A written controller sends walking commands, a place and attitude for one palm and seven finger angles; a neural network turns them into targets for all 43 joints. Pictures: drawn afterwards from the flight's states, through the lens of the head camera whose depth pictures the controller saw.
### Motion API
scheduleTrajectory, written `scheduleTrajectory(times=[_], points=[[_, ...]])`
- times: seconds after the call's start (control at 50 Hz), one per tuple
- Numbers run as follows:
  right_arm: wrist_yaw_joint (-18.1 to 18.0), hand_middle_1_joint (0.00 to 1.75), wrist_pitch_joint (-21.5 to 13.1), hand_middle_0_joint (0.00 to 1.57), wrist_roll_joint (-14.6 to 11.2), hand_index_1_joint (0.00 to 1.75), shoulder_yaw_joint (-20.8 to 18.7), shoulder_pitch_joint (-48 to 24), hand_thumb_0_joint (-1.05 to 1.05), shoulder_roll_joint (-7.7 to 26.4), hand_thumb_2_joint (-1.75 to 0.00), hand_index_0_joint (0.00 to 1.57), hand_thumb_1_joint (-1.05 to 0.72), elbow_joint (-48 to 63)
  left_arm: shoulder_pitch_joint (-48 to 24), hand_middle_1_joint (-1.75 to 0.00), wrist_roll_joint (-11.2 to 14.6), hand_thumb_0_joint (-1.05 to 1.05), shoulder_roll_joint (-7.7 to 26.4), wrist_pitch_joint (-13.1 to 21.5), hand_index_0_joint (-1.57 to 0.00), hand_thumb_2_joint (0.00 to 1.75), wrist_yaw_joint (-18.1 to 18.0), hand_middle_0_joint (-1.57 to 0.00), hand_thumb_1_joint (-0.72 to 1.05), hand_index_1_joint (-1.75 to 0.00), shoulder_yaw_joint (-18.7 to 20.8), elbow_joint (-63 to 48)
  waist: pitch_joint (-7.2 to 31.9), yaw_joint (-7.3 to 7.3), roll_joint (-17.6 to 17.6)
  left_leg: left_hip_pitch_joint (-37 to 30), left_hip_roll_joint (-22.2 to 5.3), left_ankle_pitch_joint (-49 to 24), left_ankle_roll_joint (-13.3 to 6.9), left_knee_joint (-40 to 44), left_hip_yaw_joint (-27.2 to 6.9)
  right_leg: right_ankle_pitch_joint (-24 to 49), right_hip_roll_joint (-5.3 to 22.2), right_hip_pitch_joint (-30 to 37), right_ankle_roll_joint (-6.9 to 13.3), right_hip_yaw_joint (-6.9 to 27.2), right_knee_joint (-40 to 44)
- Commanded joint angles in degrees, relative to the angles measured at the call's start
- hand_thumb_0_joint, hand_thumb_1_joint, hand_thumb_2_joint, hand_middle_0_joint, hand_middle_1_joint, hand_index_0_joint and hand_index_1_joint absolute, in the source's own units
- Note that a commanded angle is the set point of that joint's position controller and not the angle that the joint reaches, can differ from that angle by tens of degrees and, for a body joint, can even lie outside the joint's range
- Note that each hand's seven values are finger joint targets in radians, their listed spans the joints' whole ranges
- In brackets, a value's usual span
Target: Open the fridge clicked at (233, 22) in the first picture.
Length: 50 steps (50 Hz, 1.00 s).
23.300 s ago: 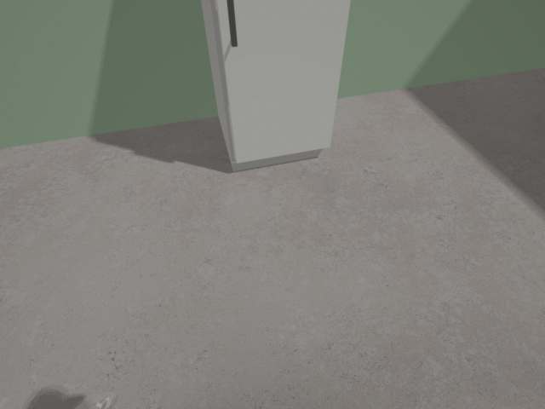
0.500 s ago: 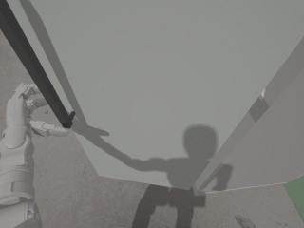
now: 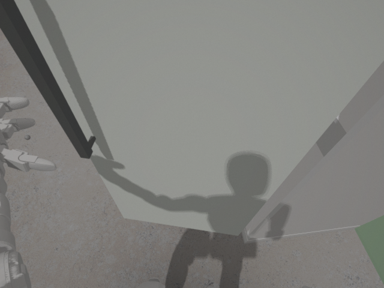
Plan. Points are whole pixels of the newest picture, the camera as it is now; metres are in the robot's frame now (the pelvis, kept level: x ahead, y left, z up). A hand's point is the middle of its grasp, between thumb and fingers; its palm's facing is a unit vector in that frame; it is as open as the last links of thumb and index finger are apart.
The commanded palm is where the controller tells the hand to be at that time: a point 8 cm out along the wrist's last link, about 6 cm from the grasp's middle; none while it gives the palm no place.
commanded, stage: slip the hand off the handle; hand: left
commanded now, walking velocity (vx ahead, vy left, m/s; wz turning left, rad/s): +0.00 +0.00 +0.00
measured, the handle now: (55, 83) +0.43 +0.27 +0.19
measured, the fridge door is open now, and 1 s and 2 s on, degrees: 75 75 75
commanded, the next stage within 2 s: draw the hand back to the body in 0.60 s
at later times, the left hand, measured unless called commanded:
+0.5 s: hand (9, 181) +0.28 +0.34 +0.08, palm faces +0.34 -0.91 -0.23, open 14.7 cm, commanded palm +0.25 +0.37 +0.09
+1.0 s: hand out of the picture +0.25 +0.31 +0.13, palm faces +0.02 -1.00 -0.06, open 14.7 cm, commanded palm +0.21 +0.36 +0.12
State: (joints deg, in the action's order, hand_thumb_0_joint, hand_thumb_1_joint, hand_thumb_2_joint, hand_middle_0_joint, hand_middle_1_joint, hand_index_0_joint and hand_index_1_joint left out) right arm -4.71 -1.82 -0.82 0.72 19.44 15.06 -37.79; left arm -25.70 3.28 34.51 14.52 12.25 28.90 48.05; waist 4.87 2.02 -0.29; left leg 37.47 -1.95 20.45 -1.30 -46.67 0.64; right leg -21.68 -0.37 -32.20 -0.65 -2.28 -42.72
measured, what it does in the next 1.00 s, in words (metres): stands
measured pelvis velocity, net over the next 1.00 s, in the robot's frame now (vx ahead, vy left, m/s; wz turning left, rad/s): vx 0.00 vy -0.01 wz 0.02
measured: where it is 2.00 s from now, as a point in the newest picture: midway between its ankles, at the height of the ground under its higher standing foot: outside the picture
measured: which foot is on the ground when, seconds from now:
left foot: down 0.00-1.00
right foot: down 0.00-1.00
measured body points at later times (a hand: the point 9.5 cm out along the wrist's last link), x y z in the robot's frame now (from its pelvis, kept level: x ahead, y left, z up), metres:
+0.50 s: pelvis -0.01 +0.00 +0.00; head +0.02 +0.02 +0.45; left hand +0.26 +0.39 +0.09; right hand +0.15 -0.24 -0.09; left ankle +0.02 +0.10 -0.71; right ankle -0.01 -0.13 -0.71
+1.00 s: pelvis +0.00 -0.01 +0.01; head +0.01 -0.01 +0.46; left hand +0.25 +0.37 +0.13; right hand +0.16 -0.27 -0.06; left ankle +0.02 +0.10 -0.71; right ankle -0.01 -0.13 -0.71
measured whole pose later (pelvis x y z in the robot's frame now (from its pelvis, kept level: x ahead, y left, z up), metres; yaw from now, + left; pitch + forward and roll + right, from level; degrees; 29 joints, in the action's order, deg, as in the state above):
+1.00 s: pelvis +0.00 -0.01 +0.01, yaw +1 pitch +5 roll -2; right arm -7.4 -12.8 -3.5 2.6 15.9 16.5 -34.8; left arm -2.0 24.2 32.6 8.8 40.1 32.4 27.2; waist 5.0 0.0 -1.7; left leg 29.1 -1.8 20.2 -0.3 -44.4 -0.4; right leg -22.2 -0.4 -23.9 0.2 -3.2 -41.3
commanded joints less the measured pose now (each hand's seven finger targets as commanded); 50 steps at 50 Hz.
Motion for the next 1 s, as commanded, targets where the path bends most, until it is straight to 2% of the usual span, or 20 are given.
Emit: scheduleTrajectory(times=[0.0, 0.08, 0.16, 0.22, 0.3, 0.36, 0.44, 0.5, 0.58, 0.6, 0.62, 0.66, 0.7, 0.72, 0.74, 0.8, 0.84, 0.9, 0.94, 0.98], points=[[-0.8, 0.3, -1.9, 0.2, -0.8, 0.3, -3.8, 1.8, 0.0, 10.1, -0.9, 0.2, -0.9, 7.4, -10.4, -1.15, 2.4, 0.0, 16.1, 2.0, -0.25, 0.2, 0.8, -0.25, -0.55, -1.15, 2.3, -12.6, 18.0, -1.62, -6.7, -16.8, 1.1, -18.0, -0.6, 6.0, -2.0, 12.6, -2.1, 1.9, 1.9, -0.5, 4.8], [-0.6, 0.3, -2.2, 0.2, -0.8, 0.3, -4.0, 0.7, 0.0, 10.1, -0.9, 0.2, -0.9, 9.0, -5.3, -1.15, 3.6, 0.0, 17.7, 1.7, -0.25, 0.2, 0.0, -0.25, -0.55, -1.15, 5.6, -19.9, 18.1, -2.87, -6.5, -16.8, 1.2, -19.0, -0.7, 6.4, -2.0, 12.9, -2.4, 3.5, 2.0, -0.7, 4.7], [-0.6, 0.3, -2.9, 0.2, -0.7, 0.3, -3.8, -0.8, 0.0, 9.5, -0.9, 0.2, -0.9, 9.6, -0.5, -1.15, 4.2, 0.0, 17.1, 2.3, -0.25, 0.2, -1.5, -0.25, -0.55, -1.15, 6.9, -25.2, 15.7, -2.67, -6.9, -16.3, 1.0, -16.3, -0.6, 7.1, -2.2, 10.1, -2.6, 2.1, 1.8, -1.0, 4.5], [-0.9, 0.3, -3.6, 0.2, -0.9, 0.3, -3.5, -2.0, 0.0, 9.2, -0.9, 0.2, -0.9, 9.7, 0.0, -1.15, 4.8, 0.0, 14.9, 2.1, -0.25, 0.2, -1.6, -0.25, -0.55, -1.15, 5.4, -27.3, 13.0, -2.15, -8.1, -15.8, 1.0, -12.2, -0.5, 8.0, -2.8, 7.2, -2.5, 0.9, 1.9, -1.0, 4.9], [-1.7, 0.3, -5.0, 0.2, -1.1, 0.3, -3.3, -3.1, 0.0, 8.9, -0.9, 0.2, -0.9, 9.5, 1.2, -1.15, 5.1, 0.0, 12.5, 1.5, -0.25, 0.2, -1.0, -0.25, -0.55, -1.15, 2.5, -31.5, 13.5, -1.72, -10.9, -18.4, 0.7, -9.8, -0.2, 8.7, -3.9, 5.7, -2.2, 0.0, 2.1, -1.1, 5.1], [-2.2, 0.3, -6.3, 0.2, -1.2, 0.3, -2.9, -4.2, 0.0, 8.8, -0.9, 0.2, -0.9, 9.6, 2.6, -1.15, 5.6, 0.0, 10.1, 0.6, -0.25, 0.2, -0.8, -0.25, -0.55, -1.15, 0.4, -32.6, 12.0, -1.56, -9.1, -18.0, 0.7, -6.3, 0.0, 9.7, -5.0, 4.3, -2.1, -0.4, 2.0, -1.4, 5.2], [-2.8, 0.3, -7.2, 0.2, -1.4, 0.3, -2.5, -4.8, 0.0, 9.0, -0.9, 0.2, -0.9, 8.9, 3.4, -1.15, 6.3, 0.0, 11.8, -0.7, -0.25, 0.2, -1.2, -0.25, -0.55, -1.15, 2.6, -31.2, 9.9, -1.84, -5.5, -15.9, 1.1, -3.6, -0.1, 10.3, -5.0, 3.5, -1.8, 0.4, 1.9, -1.4, 5.9], [-2.7, 0.3, -8.1, 0.2, -1.2, 0.3, -2.3, -5.6, 0.0, 8.5, -0.9, 0.2, -0.9, 9.5, 5.6, -1.15, 5.8, 0.0, 11.3, -0.6, -0.25, 0.2, -1.3, -0.25, -0.55, -1.15, 2.3, -34.4, 12.1, -2.88, -8.5, -17.3, 1.5, -6.7, 0.0, 9.7, -4.3, 5.1, -1.4, 2.0, 2.1, -1.1, 5.7], [-2.6, 0.3, -8.5, 0.2, -1.1, 0.3, -2.3, -5.9, 0.0, 8.5, -0.9, 0.2, -0.9, 9.8, 11.2, -1.15, 6.1, 0.0, 13.2, -0.8, -0.25, 0.2, -0.9, -0.25, -0.55, -1.15, 5.1, -34.9, 12.1, -3.9, -6.3, -16.2, 1.6, -9.8, -0.3, 8.7, -3.3, 7.1, -1.5, 4.4, 2.2, -1.0, 5.9], [-2.6, 0.3, -8.8, 0.2, -1.2, 0.3, -2.1, -6.4, 0.0, 8.1, -0.9, 0.2, -0.9, 10.0, 10.3, -1.15, 6.5, 0.0, 11.4, -0.8, -0.25, 0.2, -0.5, -0.25, -0.55, -1.15, 3.5, -35.9, 12.1, -3.25, -7.1, -16.8, 1.8, -10.7, -0.4, 8.4, -2.8, 8.2, -1.4, 3.9, 2.0, -0.9, 6.0], [-2.6, 0.3, -9.0, 0.2, -1.2, 0.3, -2.2, -6.3, 0.0, 8.2, -0.9, 0.2, -0.9, 9.7, 9.6, -1.15, 6.9, 0.0, 12.6, -0.6, -0.25, 0.2, -0.4, -0.25, -0.55, -1.15, 4.8, -36.5, 12.2, -3.4, -7.0, -17.0, 1.7, -11.5, -0.2, 8.3, -3.1, 8.7, -1.5, 4.1, 2.0, -1.0, 5.8], [-2.6, 0.3, -9.5, 0.2, -1.3, 0.3, -2.1, -6.6, 0.0, 8.0, -0.9, 0.2, -0.9, 9.6, 10.1, -1.15, 7.5, 0.0, 10.5, -0.4, -0.25, 0.2, 0.2, -0.25, -0.55, -1.15, 3.4, -37.1, 11.9, -3.09, -7.9, -17.5, 1.8, -11.7, -0.2, 7.9, -2.8, 8.7, -1.5, 3.4, 1.9, -1.1, 5.8], [-2.9, 0.3, -9.7, 0.2, -1.2, 0.3, -2.2, -6.1, 0.0, 8.4, -0.9, 0.2, -0.9, 8.8, 9.6, -1.15, 7.8, 0.0, 11.8, -0.6, -0.25, 0.2, 0.6, -0.25, -0.55, -1.15, 4.7, -35.2, 10.8, -2.5, -5.9, -16.4, 1.9, -11.9, -0.4, 7.3, -2.5, 9.7, -1.4, 3.2, 1.7, -0.9, 6.0], [-3.4, 0.3, -10.4, 0.2, -2.0, 0.3, -1.8, -5.8, 0.0, 9.2, -0.9, 0.2, -0.9, 8.8, 9.2, -1.15, 15.0, 0.0, 8.0, 0.7, -0.25, 0.2, 7.7, -0.25, -0.55, -1.15, 3.2, -35.1, 12.5, 0.1, -4.9, -18.0, 1.7, -11.7, -0.2, 7.3, -2.3, 11.3, -1.3, 5.9, 2.0, -0.1, 7.1], [-4.2, 0.3, -10.8, 0.2, -2.4, 0.3, -1.7, -6.4, 0.0, 9.3, -0.9, 0.2, -0.9, 8.5, 8.1, -1.15, 16.6, 0.0, 12.8, 1.5, -0.25, 0.2, 11.7, -0.25, -0.55, -1.15, 6.6, -34.6, 13.1, -1.51, -3.9, -17.2, 1.8, -11.5, -0.4, 6.9, -2.1, 12.0, -1.3, 7.4, 2.1, 0.4, 7.1], [-5.1, 0.3, -12.2, 0.2, -2.6, 0.3, -1.2, -7.4, 0.0, 9.1, -0.9, 0.2, -0.9, 9.3, 6.2, -1.15, 19.8, 0.0, 15.1, 1.9, -0.25, 0.2, 19.3, -0.25, -0.55, -1.15, 7.7, -36.3, 15.6, -1.87, -6.7, -18.5, 2.4, -14.3, -1.0, 6.5, -1.6, 16.3, -0.6, 10.3, 2.0, 1.7, 6.9], [-4.9, 0.3, -13.2, 0.2, -2.7, 0.3, -0.9, -7.5, 0.0, 9.2, -0.9, 0.2, -0.9, 9.9, 8.6, -1.15, 21.1, 0.0, 15.9, 1.0, -0.25, 0.2, 24.0, -0.25, -0.55, -1.15, 8.1, -34.1, 13.2, -2.24, -7.5, -18.7, 2.4, -15.6, -1.0, 6.8, -2.2, 17.5, -0.5, 9.8, 2.1, 1.6, 7.0], [-4.0, 0.3, -14.0, 0.2, -3.0, 0.3, -1.0, -7.6, 0.0, 9.6, -0.9, 0.2, -0.9, 11.1, 13.0, -1.15, 22.8, 0.0, 17.5, -1.9, -0.25, 0.2, 28.4, -0.25, -0.55, -1.15, 10.2, -29.9, 9.2, -3.29, -6.1, -16.5, 2.5, -16.1, -1.0, 7.0, -2.7, 18.2, 0.0, 9.4, 1.7, 2.2, 7.5], [-3.0, 0.3, -14.6, 0.2, -3.1, 0.3, -1.3, -7.2, 0.0, 9.8, -0.9, 0.2, -0.9, 12.5, 17.6, -1.15, 23.4, 0.0, 17.8, -4.3, -0.25, 0.2, 28.9, -0.25, -0.55, -1.15, 11.9, -29.3, 8.7, -4.32, -4.4, -15.6, 2.6, -15.9, -1.1, 7.5, -2.6, 17.9, 0.3, 9.5, 1.2, 2.3, 8.1], [-2.0, 0.3, -15.3, 0.2, -3.2, 0.3, -1.7, -7.2, 0.0, 9.5, -0.9, 0.2, -0.9, 14.0, 21.9, -1.15, 24.1, 0.0, 15.7, -5.9, -0.25, 0.2, 28.1, -0.25, -0.55, -1.15, 11.6, -31.3, 9.3, -5.23, -4.1, -16.1, 2.5, -16.8, -1.0, 7.7, -2.3, 18.4, 0.4, 10.4, 1.1, 2.1, 8.1]])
